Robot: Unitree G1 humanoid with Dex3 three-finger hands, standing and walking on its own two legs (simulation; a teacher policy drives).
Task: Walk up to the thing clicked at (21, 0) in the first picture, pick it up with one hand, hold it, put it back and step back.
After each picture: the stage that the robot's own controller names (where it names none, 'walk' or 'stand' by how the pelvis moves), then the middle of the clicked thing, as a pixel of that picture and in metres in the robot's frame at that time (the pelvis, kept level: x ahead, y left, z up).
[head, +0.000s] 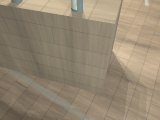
stand; out of the picture +0.96 +0.46 +0.12
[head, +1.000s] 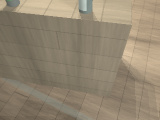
walk; out of the picture +0.84 +0.39 +0.15
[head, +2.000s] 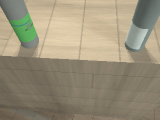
walk; (18, 16) +0.51 +0.21 +0.14
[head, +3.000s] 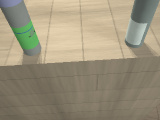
stand; (21, 24) +0.47 +0.24 +0.16
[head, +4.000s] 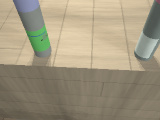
walk; (35, 27) +0.48 +0.20 +0.13
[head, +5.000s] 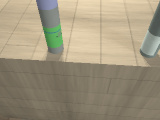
stand; (51, 25) +0.53 +0.16 +0.12
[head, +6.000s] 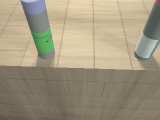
stand; (40, 29) +0.49 +0.19 +0.12
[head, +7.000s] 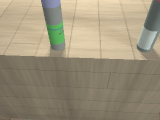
stand; (54, 23) +0.57 +0.15 +0.12
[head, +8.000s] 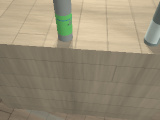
walk; (63, 14) +0.61 +0.12 +0.12
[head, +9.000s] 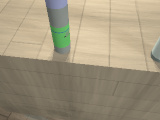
stand; (59, 24) +0.51 +0.14 +0.12
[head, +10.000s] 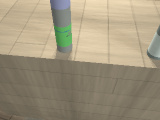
stand; (62, 24) +0.55 +0.12 +0.12
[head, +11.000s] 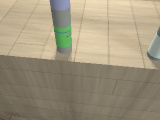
stand; (62, 25) +0.55 +0.11 +0.12
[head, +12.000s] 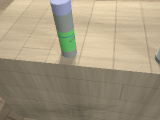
rise first; (65, 30) +0.53 +0.13 +0.12
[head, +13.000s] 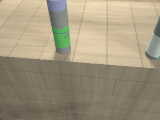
go down; (60, 26) +0.56 +0.12 +0.12
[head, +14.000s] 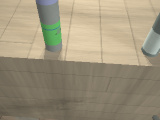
go down; (50, 21) +0.53 +0.12 +0.13
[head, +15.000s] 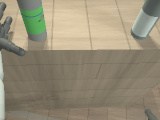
close in; (30, 6) +0.54 +0.14 +0.15
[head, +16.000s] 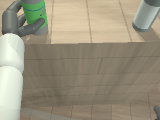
close; (32, 0) +0.54 +0.13 +0.17
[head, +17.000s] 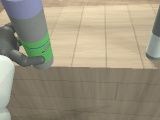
lift; (33, 34) +0.32 +0.13 +0.28
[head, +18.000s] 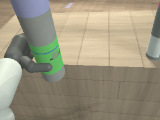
lift; (43, 41) +0.30 +0.12 +0.28
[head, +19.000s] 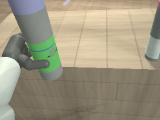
hold; (40, 39) +0.32 +0.13 +0.27
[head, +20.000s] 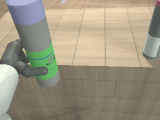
hold; (39, 47) +0.31 +0.13 +0.25
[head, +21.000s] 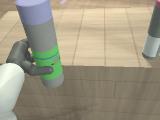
crouch; (44, 47) +0.32 +0.12 +0.24
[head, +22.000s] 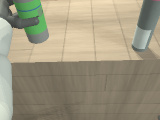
crouch; (27, 1) +0.45 +0.14 +0.29
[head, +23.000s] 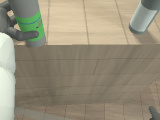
lower; (27, 12) +0.49 +0.14 +0.16
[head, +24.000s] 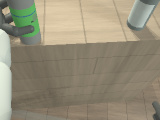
lower; (22, 5) +0.51 +0.14 +0.18
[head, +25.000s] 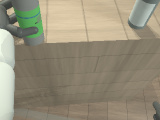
lower; (26, 7) +0.50 +0.13 +0.17
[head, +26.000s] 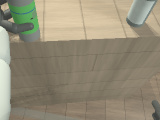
lower; (21, 2) +0.51 +0.13 +0.18
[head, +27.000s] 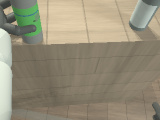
loosen; (24, 5) +0.51 +0.13 +0.17
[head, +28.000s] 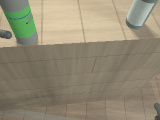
withdraw; (16, 7) +0.50 +0.14 +0.17
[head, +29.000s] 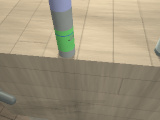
sink last; (63, 28) +0.50 +0.12 +0.14
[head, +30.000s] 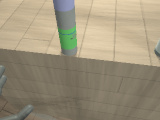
stand; (66, 26) +0.51 +0.13 +0.13
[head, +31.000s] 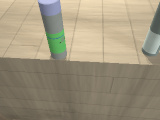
stand; (54, 30) +0.51 +0.14 +0.13
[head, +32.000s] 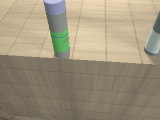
stand; (58, 29) +0.52 +0.13 +0.12
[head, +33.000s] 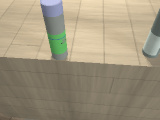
stand; (56, 31) +0.51 +0.13 +0.12
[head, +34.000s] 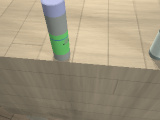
stand; (58, 31) +0.49 +0.12 +0.12
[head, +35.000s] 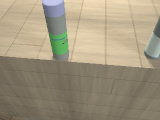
stand; (57, 31) +0.50 +0.13 +0.12
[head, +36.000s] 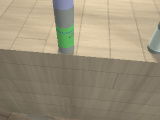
walk; (64, 25) +0.53 +0.09 +0.12
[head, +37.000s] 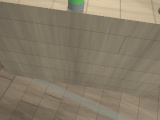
walk; out of the picture +0.66 +0.03 +0.15
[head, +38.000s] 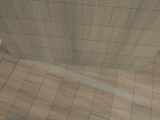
walk; out of the picture +0.84 +0.11 +0.15
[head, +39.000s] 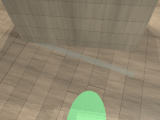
walk; out of the picture +1.11 +0.22 +0.14
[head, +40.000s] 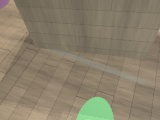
stand; out of the picture +1.14 +0.11 +0.14
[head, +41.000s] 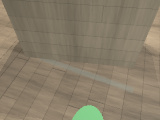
stand; out of the picture +1.13 +0.13 +0.12
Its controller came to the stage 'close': yes
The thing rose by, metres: 0.20
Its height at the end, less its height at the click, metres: +0.00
